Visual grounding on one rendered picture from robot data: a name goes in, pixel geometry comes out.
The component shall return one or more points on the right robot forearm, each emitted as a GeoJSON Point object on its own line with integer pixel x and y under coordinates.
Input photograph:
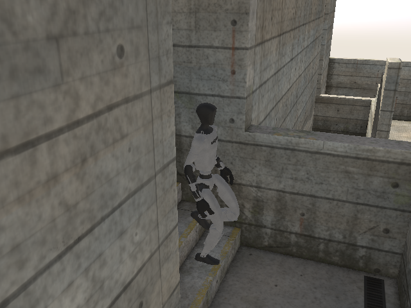
{"type": "Point", "coordinates": [188, 170]}

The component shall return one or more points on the humanoid robot head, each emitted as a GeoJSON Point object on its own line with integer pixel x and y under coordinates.
{"type": "Point", "coordinates": [206, 113]}

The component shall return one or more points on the left robot forearm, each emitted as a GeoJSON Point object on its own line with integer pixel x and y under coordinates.
{"type": "Point", "coordinates": [218, 163]}

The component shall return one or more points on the right robot thigh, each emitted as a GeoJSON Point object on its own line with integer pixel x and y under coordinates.
{"type": "Point", "coordinates": [217, 217]}

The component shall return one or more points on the robot left hand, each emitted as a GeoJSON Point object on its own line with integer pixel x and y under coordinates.
{"type": "Point", "coordinates": [227, 172]}

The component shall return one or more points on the robot right upper arm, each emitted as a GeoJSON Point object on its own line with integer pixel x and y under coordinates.
{"type": "Point", "coordinates": [197, 145]}

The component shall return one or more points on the robot right hand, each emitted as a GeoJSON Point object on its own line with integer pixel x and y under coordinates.
{"type": "Point", "coordinates": [203, 206]}

